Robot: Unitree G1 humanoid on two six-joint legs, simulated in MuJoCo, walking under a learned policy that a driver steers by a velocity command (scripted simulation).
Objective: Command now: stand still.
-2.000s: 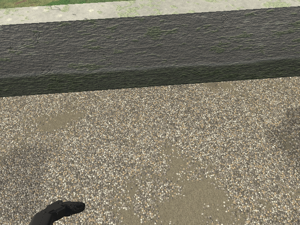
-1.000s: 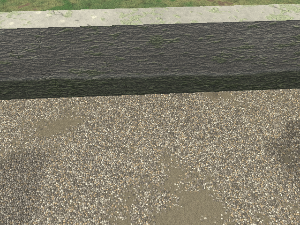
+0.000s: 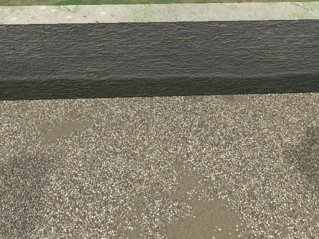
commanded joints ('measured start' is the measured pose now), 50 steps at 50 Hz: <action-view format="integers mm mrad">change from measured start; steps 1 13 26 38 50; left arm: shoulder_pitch -40 -14 -11 -92 -107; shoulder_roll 76 73 70 40 56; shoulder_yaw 20 25 14 7 -1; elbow -62 -36 -22 -119 -161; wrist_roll -2 -4 -5 14 0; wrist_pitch -18 -22 -12 -22 -18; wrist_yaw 3 9 37 21 25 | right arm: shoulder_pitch -28 -27 8 -97 -97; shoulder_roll -86 -85 -79 -67 -47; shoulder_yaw -24 -22 -10 -17 -16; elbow -71 -63 -29 -133 -154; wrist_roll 2 5 3 3 -11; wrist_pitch -14 -17 -29 -6 -19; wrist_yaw -4 -8 -15 -23 -22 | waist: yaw -4 -2 -20 0 -16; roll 6 3 1 20 1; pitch -67 -57 -97 -51 -119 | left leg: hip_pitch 94 91 119 34 25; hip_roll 131 131 78 102 60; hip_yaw -119 -127 -103 -119 -66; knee -38 -58 -52 136 200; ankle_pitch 241 255 -38 236 -3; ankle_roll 2 5 9 44 -1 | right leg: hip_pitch -39 -37 -76 -148 -126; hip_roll -121 -127 -89 -44 -43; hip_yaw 82 74 54 -24 32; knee -44 -57 -11 191 196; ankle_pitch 208 184 -7 99 40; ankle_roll -44 -39 -36 -36 -47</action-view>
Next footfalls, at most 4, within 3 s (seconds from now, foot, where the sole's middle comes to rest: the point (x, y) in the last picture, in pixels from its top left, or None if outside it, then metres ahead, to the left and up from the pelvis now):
none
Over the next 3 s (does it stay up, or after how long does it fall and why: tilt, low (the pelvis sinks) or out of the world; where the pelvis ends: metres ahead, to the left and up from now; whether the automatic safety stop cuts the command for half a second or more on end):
stays up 0.00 -0.02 -0.02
